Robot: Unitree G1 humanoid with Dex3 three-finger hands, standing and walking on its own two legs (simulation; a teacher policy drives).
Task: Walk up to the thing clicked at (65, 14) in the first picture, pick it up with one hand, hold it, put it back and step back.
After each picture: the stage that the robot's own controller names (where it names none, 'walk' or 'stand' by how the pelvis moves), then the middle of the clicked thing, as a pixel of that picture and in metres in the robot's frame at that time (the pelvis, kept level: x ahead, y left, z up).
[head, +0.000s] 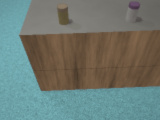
stand; (63, 14) +0.94 +0.14 -0.07
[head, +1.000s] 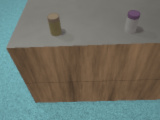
walk; (54, 24) +0.81 +0.21 -0.05
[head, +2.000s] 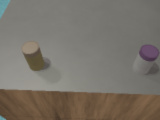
stand; (33, 56) +0.48 +0.24 -0.03
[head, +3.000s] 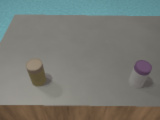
stand; (36, 72) +0.47 +0.22 -0.07
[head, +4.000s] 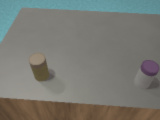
stand; (39, 67) +0.47 +0.23 -0.05
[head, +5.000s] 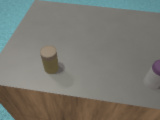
stand; (50, 60) +0.50 +0.18 -0.05
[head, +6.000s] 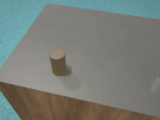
stand; (58, 62) +0.51 +0.14 -0.06
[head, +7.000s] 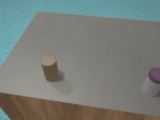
stand; (50, 68) +0.50 +0.18 -0.07
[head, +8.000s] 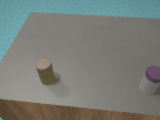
stand; (45, 71) +0.48 +0.19 -0.07
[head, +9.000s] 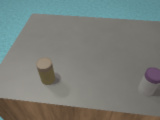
stand; (46, 71) +0.48 +0.19 -0.07
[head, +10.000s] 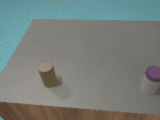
rise first; (47, 74) +0.48 +0.21 -0.06
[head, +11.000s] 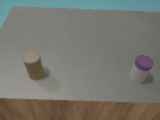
go down; (34, 66) +0.50 +0.20 -0.04
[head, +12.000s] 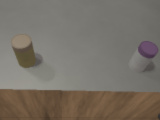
go down; (24, 51) +0.49 +0.20 +0.00
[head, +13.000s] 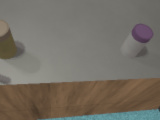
close in; (1, 40) +0.49 +0.21 +0.02
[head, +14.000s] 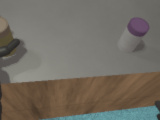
close; (1, 37) +0.50 +0.20 +0.04
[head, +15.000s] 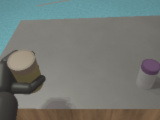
lift; (27, 72) +0.33 +0.17 +0.16
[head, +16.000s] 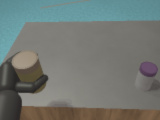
hold; (30, 73) +0.33 +0.17 +0.15
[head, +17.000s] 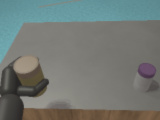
hold; (31, 77) +0.33 +0.17 +0.13
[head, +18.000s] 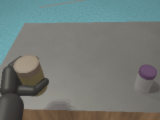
hold; (32, 76) +0.33 +0.17 +0.13
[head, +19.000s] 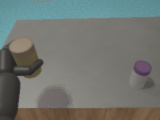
crouch; (26, 58) +0.39 +0.18 +0.14
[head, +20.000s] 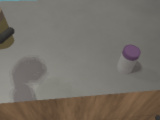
lower; out of the picture +0.50 +0.22 +0.15
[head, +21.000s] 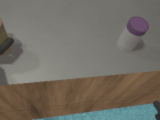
lower; out of the picture +0.50 +0.21 +0.04
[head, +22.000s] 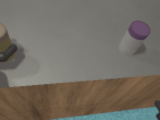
lower; out of the picture +0.49 +0.21 +0.03
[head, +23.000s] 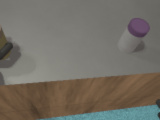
lower; out of the picture +0.49 +0.22 +0.03
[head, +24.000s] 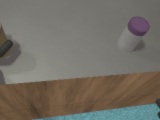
lower; out of the picture +0.50 +0.21 +0.04
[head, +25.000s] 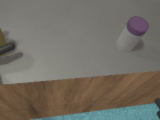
open; out of the picture +0.50 +0.22 +0.04
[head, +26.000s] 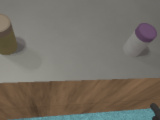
sink last; (2, 35) +0.50 +0.21 +0.03
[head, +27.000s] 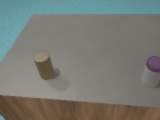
sink last; (44, 65) +0.50 +0.22 -0.01
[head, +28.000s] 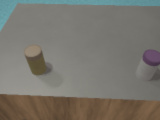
stand; (36, 60) +0.49 +0.21 +0.00
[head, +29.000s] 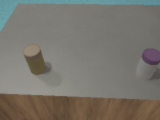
stand; (35, 60) +0.49 +0.22 +0.00
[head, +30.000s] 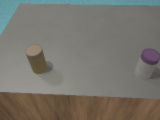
stand; (36, 59) +0.50 +0.21 -0.01
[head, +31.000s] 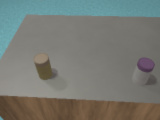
stand; (43, 66) +0.52 +0.21 -0.07
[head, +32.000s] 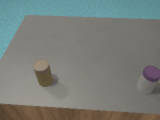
stand; (43, 73) +0.47 +0.20 -0.07
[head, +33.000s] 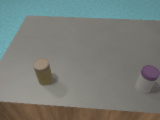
stand; (43, 72) +0.49 +0.20 -0.07
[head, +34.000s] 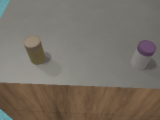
walk; (35, 50) +0.53 +0.21 -0.04
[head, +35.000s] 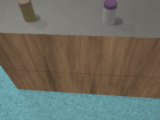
walk; (27, 10) +0.87 +0.24 -0.02
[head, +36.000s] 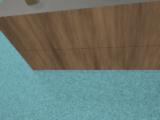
walk; out of the picture +1.08 +0.32 -0.01
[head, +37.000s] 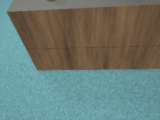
walk; out of the picture +1.06 +0.24 -0.01
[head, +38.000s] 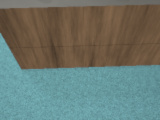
stand; out of the picture +1.02 +0.32 -0.03
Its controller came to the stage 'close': yes
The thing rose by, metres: 0.21
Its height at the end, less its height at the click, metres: +0.00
